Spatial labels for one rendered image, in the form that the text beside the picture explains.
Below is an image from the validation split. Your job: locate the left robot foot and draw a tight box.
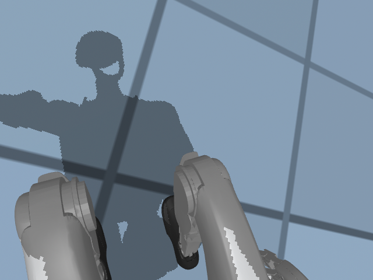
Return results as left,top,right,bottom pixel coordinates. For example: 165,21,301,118
96,217,112,280

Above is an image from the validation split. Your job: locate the right robot hand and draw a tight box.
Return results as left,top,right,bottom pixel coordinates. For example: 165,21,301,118
260,249,308,280

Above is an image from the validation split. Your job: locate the right robot foot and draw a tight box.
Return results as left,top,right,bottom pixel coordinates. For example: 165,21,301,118
161,195,199,270

